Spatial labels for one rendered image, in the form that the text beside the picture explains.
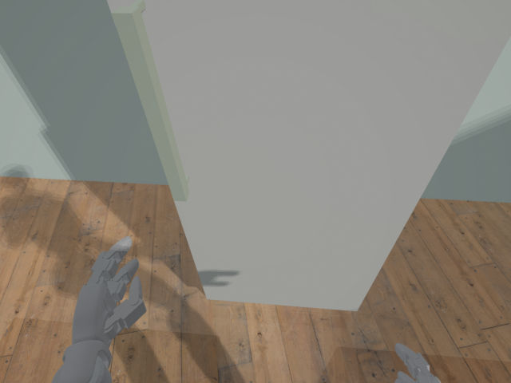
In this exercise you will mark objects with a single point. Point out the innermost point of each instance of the left robot hand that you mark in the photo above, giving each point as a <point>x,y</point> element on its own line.
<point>98,298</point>

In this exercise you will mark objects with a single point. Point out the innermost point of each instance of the right robot hand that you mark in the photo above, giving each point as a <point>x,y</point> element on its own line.
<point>418,367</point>

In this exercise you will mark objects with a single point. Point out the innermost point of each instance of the handle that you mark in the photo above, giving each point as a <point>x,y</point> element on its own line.
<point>134,39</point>

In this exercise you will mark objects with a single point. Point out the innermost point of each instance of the robot left forearm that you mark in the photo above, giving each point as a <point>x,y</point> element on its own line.
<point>85,362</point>

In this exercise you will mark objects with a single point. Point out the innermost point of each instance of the fridge door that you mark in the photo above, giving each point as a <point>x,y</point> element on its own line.
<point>310,129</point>

